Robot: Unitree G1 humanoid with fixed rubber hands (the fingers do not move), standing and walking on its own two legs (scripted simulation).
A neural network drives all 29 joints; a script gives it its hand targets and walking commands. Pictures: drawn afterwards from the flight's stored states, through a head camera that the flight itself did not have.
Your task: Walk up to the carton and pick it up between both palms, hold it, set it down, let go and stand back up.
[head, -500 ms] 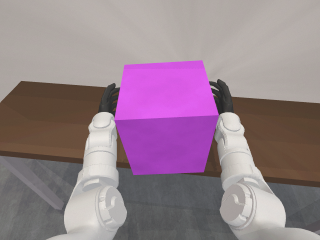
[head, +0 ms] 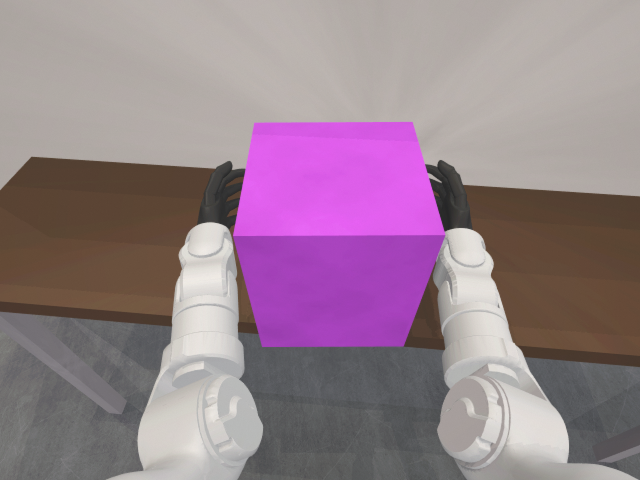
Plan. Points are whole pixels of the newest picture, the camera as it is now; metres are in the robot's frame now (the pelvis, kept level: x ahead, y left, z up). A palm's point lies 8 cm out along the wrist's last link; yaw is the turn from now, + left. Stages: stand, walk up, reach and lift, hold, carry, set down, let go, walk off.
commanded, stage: set down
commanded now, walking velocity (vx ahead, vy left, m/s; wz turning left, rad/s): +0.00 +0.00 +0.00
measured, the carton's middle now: (333, 240) +0.43 +0.00 +0.06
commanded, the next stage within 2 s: none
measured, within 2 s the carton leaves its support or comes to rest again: neither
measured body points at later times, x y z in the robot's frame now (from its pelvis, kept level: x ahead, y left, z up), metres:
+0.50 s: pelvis +0.00 +0.00 +0.00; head +0.04 +0.01 +0.45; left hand +0.43 +0.15 +0.11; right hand +0.42 -0.15 +0.11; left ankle +0.00 +0.11 -0.75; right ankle -0.02 -0.10 -0.75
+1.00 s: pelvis -0.01 +0.00 -0.01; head +0.05 +0.02 +0.44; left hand +0.46 +0.16 +0.09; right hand +0.45 -0.15 +0.09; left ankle +0.00 +0.11 -0.75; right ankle -0.02 -0.10 -0.75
